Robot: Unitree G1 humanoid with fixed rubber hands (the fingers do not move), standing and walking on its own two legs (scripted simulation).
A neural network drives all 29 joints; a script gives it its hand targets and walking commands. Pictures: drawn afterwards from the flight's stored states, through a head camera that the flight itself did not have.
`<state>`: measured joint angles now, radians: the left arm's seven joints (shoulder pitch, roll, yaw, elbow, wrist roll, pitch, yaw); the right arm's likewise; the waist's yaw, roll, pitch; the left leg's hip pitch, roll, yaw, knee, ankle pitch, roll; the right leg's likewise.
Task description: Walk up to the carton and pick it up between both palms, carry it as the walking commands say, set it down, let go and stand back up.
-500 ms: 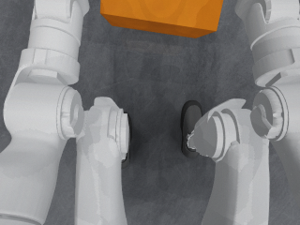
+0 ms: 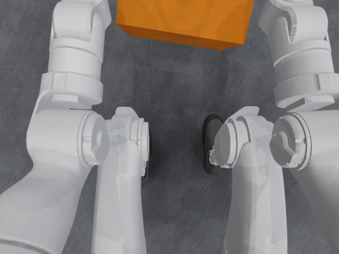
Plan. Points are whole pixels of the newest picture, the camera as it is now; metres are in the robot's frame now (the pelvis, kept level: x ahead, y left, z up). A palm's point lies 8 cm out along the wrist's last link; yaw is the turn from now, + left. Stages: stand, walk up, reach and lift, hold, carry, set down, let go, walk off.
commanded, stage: reach and lift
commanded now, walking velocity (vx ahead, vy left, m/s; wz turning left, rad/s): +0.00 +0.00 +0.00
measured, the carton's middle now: (183, 0) +0.58 +0.00 -0.19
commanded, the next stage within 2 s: none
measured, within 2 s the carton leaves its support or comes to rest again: neither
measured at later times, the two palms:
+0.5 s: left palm out of the picture +0.54 +0.15 -0.01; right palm out of the picture +0.54 -0.16 -0.01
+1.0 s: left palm out of the picture +0.53 +0.16 +0.11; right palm out of the picture +0.52 -0.15 +0.11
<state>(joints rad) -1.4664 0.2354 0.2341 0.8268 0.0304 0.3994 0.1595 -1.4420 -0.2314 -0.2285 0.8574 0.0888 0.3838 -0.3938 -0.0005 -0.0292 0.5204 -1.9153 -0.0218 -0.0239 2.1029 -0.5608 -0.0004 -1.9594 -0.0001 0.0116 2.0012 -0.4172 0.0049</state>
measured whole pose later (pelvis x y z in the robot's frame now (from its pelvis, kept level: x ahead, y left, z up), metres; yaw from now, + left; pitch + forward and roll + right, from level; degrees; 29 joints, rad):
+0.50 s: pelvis +0.00 +0.00 +0.05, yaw +1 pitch +21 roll -1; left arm -1.37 0.17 0.26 0.77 0.09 0.43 0.17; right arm -1.35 -0.18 -0.29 0.81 0.00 0.42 -0.40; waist 0.00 -0.02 0.43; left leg -1.76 -0.03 -0.02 1.93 -0.53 0.00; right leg -1.80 0.01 0.02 1.84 -0.41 0.00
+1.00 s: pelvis +0.04 +0.00 +0.12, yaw +0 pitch +34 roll -1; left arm -1.05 0.03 0.37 0.77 0.25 0.41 0.08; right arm -1.01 -0.05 -0.42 0.80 -0.14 0.38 -0.27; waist 0.00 -0.02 -0.13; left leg -1.74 -0.03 -0.03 1.68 -0.53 0.00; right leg -1.77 0.01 0.02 1.60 -0.42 0.01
